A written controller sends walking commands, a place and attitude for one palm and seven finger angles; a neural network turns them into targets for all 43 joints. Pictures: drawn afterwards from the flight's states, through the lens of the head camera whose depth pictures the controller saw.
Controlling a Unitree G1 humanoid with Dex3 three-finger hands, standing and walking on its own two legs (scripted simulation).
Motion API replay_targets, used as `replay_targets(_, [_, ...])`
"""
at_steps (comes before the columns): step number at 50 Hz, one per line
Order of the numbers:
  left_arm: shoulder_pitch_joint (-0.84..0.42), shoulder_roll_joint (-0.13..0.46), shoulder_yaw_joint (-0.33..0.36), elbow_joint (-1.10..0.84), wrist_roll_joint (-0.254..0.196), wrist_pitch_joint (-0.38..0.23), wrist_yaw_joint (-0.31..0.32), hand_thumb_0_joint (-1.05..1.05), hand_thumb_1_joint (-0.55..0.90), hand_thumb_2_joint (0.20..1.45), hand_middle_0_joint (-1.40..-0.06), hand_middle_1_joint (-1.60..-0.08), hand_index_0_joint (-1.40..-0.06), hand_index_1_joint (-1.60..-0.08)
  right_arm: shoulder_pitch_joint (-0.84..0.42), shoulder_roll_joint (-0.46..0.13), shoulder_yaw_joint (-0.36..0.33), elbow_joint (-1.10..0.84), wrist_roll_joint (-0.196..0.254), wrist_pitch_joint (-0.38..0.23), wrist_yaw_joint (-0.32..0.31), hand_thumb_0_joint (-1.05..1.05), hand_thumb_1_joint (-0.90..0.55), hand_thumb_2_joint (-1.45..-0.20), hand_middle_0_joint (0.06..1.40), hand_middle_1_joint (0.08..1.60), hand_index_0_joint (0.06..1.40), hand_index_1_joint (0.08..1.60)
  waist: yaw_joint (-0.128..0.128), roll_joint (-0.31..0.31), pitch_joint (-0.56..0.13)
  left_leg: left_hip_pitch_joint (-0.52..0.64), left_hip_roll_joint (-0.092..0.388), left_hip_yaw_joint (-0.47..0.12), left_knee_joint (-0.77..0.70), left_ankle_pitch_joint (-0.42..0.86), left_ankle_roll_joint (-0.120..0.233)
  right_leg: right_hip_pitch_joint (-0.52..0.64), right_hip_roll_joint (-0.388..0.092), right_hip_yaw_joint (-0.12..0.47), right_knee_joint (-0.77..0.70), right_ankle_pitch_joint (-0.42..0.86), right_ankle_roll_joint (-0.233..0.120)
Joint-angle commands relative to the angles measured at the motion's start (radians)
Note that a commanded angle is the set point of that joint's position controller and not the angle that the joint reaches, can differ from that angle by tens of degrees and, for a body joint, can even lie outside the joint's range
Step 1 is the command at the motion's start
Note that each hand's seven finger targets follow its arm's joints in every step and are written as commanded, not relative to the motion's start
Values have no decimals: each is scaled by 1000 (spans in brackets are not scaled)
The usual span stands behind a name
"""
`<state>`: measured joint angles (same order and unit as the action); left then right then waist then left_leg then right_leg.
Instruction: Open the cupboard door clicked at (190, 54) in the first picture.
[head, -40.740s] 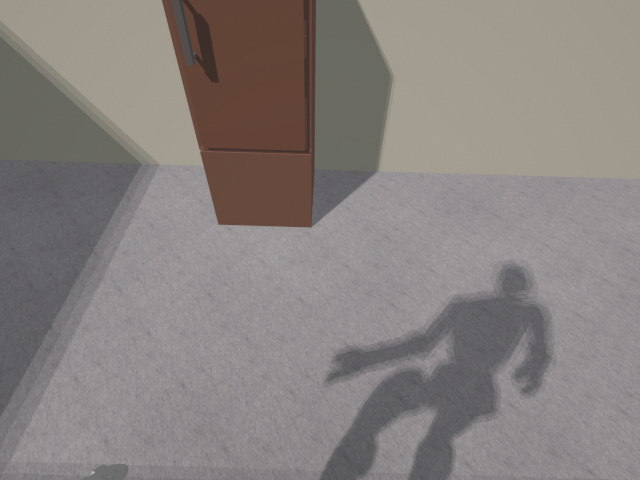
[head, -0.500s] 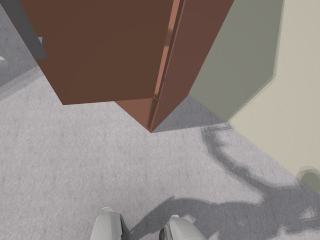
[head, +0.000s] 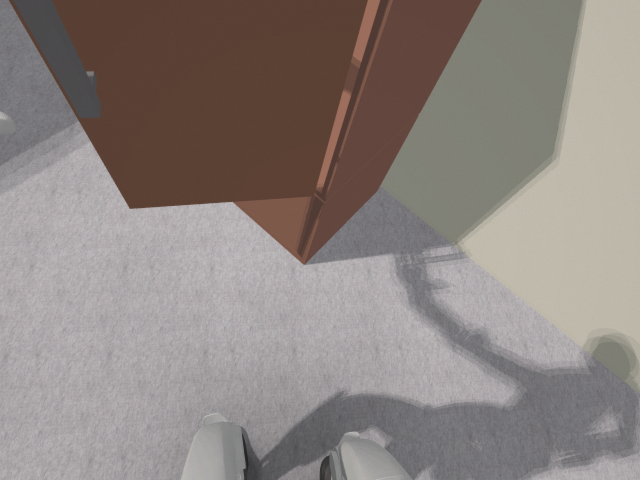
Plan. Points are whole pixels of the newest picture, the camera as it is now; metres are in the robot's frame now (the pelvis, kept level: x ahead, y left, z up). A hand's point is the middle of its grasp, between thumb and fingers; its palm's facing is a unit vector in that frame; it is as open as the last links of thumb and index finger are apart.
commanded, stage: move the hooked fingers beside the handle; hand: left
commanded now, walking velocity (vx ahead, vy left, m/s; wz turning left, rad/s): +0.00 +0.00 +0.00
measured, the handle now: (60, 35) +0.58 +0.24 +0.12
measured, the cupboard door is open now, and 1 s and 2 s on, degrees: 51 51 51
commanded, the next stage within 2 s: slide the fingers in behind the handle in 0.46 s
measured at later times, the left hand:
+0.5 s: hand out of the picture +0.52 +0.30 +0.13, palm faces +0.09 -1.00 -0.01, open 14.0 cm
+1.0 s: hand out of the picture +0.52 +0.28 +0.13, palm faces +0.08 -1.00 +0.00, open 14.0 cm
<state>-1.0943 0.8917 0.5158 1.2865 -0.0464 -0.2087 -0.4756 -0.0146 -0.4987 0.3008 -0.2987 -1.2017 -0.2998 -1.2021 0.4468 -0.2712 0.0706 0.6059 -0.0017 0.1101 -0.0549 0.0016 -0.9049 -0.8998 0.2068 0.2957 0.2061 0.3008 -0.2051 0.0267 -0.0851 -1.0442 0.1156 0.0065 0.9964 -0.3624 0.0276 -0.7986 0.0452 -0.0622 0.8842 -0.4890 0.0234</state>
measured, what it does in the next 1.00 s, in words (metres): stands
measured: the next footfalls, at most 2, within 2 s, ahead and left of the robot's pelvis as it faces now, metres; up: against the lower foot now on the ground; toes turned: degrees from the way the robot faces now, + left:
none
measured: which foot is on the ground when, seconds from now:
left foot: down 0.00-1.00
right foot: down 0.00-1.00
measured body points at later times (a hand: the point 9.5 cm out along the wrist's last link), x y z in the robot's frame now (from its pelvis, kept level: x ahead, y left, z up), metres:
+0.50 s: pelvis -0.01 -0.01 -0.01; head +0.14 +0.03 +0.42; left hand +0.51 +0.35 +0.13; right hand -0.04 -0.28 -0.10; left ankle +0.05 +0.10 -0.67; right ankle -0.05 -0.15 -0.67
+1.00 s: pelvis -0.01 -0.01 +0.00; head +0.13 +0.04 +0.43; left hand +0.51 +0.33 +0.13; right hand -0.03 -0.28 -0.09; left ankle +0.05 +0.10 -0.67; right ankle -0.05 -0.15 -0.67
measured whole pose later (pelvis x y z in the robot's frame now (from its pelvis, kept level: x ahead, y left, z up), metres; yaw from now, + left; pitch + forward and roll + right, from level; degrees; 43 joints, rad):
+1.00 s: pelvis -0.01 -0.01 +0.00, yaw +0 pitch +22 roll -6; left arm -1.09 0.81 0.48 1.27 -0.06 -0.22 -0.40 -0.01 -0.50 0.30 -0.30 -1.20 -0.30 -1.20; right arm 0.43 -0.28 0.06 0.61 0.00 0.09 -0.04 0.00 -0.91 -0.90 0.21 0.30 0.20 0.30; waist -0.21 0.03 -0.09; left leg -1.04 0.12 0.00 1.00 -0.35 0.02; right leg -0.79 0.05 -0.07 0.90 -0.49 0.02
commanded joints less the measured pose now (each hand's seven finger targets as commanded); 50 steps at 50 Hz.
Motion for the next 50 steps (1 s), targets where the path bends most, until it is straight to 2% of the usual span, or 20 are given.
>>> replay_targets(1, [-408, 210, -6, -230, -42, -65, 10, 0, -500, 300, -300, -1200, -300, -1200, 200, -224, -93, -25, -1, -13, -8, 0, -900, -900, 200, 300, 200, 300, -7, 291, -492, 808, -30, -117, -70, 458, -5, -178, 56, -23, -104, 304, -42])
replay_targets(3, [-424, 214, -5, -188, -43, -57, 24, 0, -500, 300, -300, -1200, -300, -1200, 194, -225, -86, -25, 1, -16, -12, 0, -900, -900, 200, 300, 200, 300, -20, 245, -443, 750, -35, -109, -72, 401, 4, -169, 54, -19, -108, 290, -41])
replay_targets(5, [-443, 265, 10, -175, -25, -58, 39, 0, -500, 300, -300, -1200, -300, -1200, 186, -232, -81, -30, 2, -17, -16, 0, -900, -900, 200, 300, 200, 300, -19, 242, -426, 707, -34, -105, -75, 347, 5, -164, 49, -12, -106, 263, -37])
replay_targets(11, [-459, 344, 51, -194, -6, -102, 53, 0, -500, 300, -300, -1200, -300, -1200, 174, -230, -75, -40, 2, -24, -19, 0, -900, -900, 200, 300, 200, 300, -8, 279, -491, 705, -33, -94, -49, 372, 4, -129, 48, 0, -88, 288, -38])
replay_targets(16, [-466, 301, 0, -131, -10, -74, 25, 0, -500, 300, -300, -1200, -300, -1200, 172, -230, -68, -36, 10, -23, -25, 0, -900, -900, 200, 300, 200, 300, -30, 242, -441, 651, -33, -93, -49, 322, 11, -146, 49, -2, -92, 263, -31])
replay_targets(19, [-475, 328, 18, -155, -14, -75, 15, 0, -500, 300, -300, -1200, -300, -1200, 181, -233, -69, -35, 9, -26, -31, 0, -900, -900, 200, 300, 200, 300, -26, 251, -477, 663, -31, -94, -45, 328, 12, -146, 48, -1, -88, 263, -31])
replay_targets(23, [-482, 295, 2, -162, -23, -75, 10, 0, -500, 300, -300, -1200, -300, -1200, 190, -227, -68, -27, 5, -29, -29, 0, -900, -900, 200, 300, 200, 300, -29, 263, -472, 663, -35, -94, -38, 342, 13, -155, 51, -3, -84, 270, -35])
replay_targets(26, [-451, 361, 44, -127, -21, -62, 6, 0, -500, 300, -300, -1200, -300, -1200, 192, -232, -64, -29, 10, -29, -31, 0, -900, -900, 200, 300, 200, 300, -21, 212, -468, 594, -34, -81, -31, 313, 19, -113, 52, 5, -88, 270, -27])
replay_targets(28, [-464, 366, 47, -167, -14, -71, 9, 0, -500, 300, -300, -1200, -300, -1200, 195, -228, -65, -28, 7, -32, -29, 0, -900, -900, 200, 300, 200, 300, -12, 267, -490, 627, -37, -80, -28, 345, 17, -116, 53, 5, -80, 287, -33])
replay_targets(29, [-464, 363, 42, -190, -10, -76, 11, 0, -500, 300, -300, -1200, -300, -1200, 197, -229, -68, -27, 6, -29, -26, 0, -900, -900, 200, 300, 200, 300, -8, 292, -521, 660, -34, -85, -29, 371, 12, -122, 52, 3, -78, 297, -33])
replay_targets(33, [-447, 306, 27, -187, -31, -73, 13, 0, -500, 300, -300, -1200, -300, -1200, 198, -224, -72, -24, 5, -28, -19, 0, -900, -900, 200, 300, 200, 300, -14, 272, -486, 664, -35, -89, -39, 358, 12, -136, 57, -4, -87, 286, -35])
replay_targets(34, [-452, 314, 32, -188, -29, -70, 15, 0, -500, 300, -300, -1200, -300, -1200, 196, -228, -75, -21, 6, -28, -20, 0, -900, -900, 200, 300, 200, 300, -18, 267, -486, 672, -32, -90, -39, 357, 12, -141, 56, -3, -90, 286, -32])
replay_targets(35, [-433, 310, 35, -180, -31, -65, 16, 0, -500, 300, -300, -1200, -300, -1200, 196, -227, -77, -22, 7, -27, -19, 0, -900, -900, 200, 300, 200, 300, -13, 252, -485, 662, -35, -86, -40, 351, 13, -128, 56, -2, -95, 288, -31])
replay_targets(38, [-432, 271, 22, -237, -33, -72, 28, 0, -500, 300, -300, -1200, -300, -1200, 199, -220, -82, -23, 2, -30, -11, 0, -900, -900, 200, 300, 200, 300, -4, 295, -510, 715, -37, -92, -47, 394, 9, -132, 58, -8, -89, 306, -38])
replay_targets(39, [-419, 286, 39, -241, -33, -74, 33, 0, -500, 300, -300, -1200, -300, -1200, 200, -225, -86, -20, 2, -28, -9, 0, -900, -900, 200, 300, 200, 300, 2, 282, -524, 727, -34, -94, -49, 400, 6, -126, 58, -8, -93, 309, -37])
replay_targets(42, [-410, 243, 10, -204, -35, -63, 44, 0, -500, 300, -300, -1200, -300, -1200, 189, -222, -84, -24, 4, -26, -5, 0, -900, -900, 200, 300, 200, 300, -10, 234, -452, 673, -38, -89, -61, 341, 9, -127, 58, -9, -102, 278, -33])
replay_targets(46, [-449, 181, -29, -233, -33, -80, 71, 0, -500, 300, -300, -1200, -300, -1200, 186, -219, -90, -18, 2, -33, -4, 0, -900, -900, 200, 300, 200, 300, -22, 270, -449, 726, -34, -102, -73, 331, 2, -167, 54, -12, -104, 256, -38])
replay_targets(48, [-450, 170, -20, -255, -45, -92, 82, 0, -500, 300, -300, -1200, -300, -1200, 187, -217, -90, -17, -3, -38, -2, 0, -900, -900, 200, 300, 200, 300, -13, 281, -465, 738, -38, -102, -73, 350, 3, -153, 54, -11, -101, 267, -43])
replay_targets(49, [-430, 182, -7, -237, -41, -90, 87, 0, -500, 300, -300, -1200, -300, -1200, 186, -220, -92, -15, -2, -36, -1, 0, -900, -900, 200, 300, 200, 300, -9, 259, -478, 744, -35, -106, -73, 362, 1, -148, 54, -12, -100, 274, -41])
replay_targets(50, [-443, 159, -22, -240, -43, -89, 89, 0, -500, 300, -300, -1200, -300, -1200, 184, -216, -93, -15, -2, -37, 1, 0, -900, -900, 200, 300, 200, 300, -15, 252, -476, 734, -38, -102, -70, 367, 3, -139, 54, -10, -101, 286, -39])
